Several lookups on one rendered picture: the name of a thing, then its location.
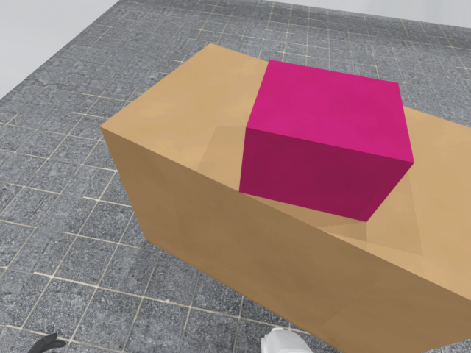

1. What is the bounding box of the robot right thigh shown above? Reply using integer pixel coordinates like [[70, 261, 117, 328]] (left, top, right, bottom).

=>
[[261, 329, 313, 353]]

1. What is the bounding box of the left robot hand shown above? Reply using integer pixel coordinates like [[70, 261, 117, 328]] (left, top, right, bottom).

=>
[[27, 333, 66, 353]]

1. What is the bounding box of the pedestal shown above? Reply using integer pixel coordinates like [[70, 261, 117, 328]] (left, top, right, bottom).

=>
[[99, 43, 471, 353]]

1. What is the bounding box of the carton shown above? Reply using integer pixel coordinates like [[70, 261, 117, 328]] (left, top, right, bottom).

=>
[[239, 60, 414, 222]]

